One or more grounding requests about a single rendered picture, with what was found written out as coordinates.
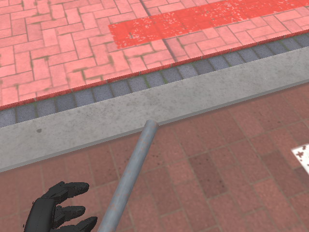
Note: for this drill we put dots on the robot left hand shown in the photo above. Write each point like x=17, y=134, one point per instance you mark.
x=46, y=217

